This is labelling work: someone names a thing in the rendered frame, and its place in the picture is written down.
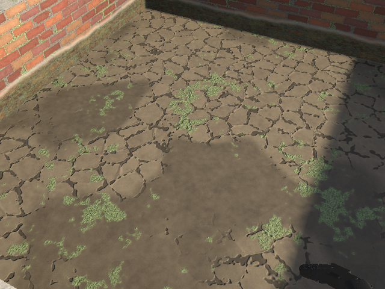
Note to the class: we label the robot right hand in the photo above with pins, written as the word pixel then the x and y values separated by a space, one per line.
pixel 333 275

